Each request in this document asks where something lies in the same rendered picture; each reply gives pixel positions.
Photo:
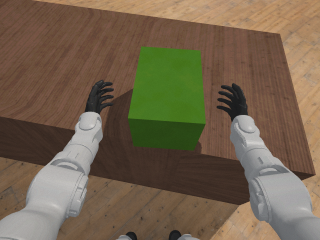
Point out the right robot foot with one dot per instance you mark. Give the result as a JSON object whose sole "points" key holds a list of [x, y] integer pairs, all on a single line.
{"points": [[174, 235]]}

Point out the pedestal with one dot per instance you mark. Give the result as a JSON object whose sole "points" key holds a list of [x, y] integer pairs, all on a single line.
{"points": [[51, 55]]}

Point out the right robot upper arm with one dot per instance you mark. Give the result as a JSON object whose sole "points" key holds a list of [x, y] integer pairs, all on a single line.
{"points": [[281, 200]]}

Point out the carton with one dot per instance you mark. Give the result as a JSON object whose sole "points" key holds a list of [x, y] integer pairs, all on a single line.
{"points": [[167, 108]]}

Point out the right robot hand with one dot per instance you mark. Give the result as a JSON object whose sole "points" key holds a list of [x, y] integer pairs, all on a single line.
{"points": [[237, 104]]}

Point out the left robot upper arm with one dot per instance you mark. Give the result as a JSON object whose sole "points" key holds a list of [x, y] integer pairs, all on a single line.
{"points": [[57, 194]]}

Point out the left robot forearm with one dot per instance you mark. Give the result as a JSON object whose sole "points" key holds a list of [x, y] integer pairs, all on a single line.
{"points": [[81, 150]]}

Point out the right robot forearm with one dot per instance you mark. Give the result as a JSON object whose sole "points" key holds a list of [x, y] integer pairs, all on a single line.
{"points": [[254, 156]]}

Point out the left robot hand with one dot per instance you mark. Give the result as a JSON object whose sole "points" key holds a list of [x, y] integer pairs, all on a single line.
{"points": [[95, 97]]}

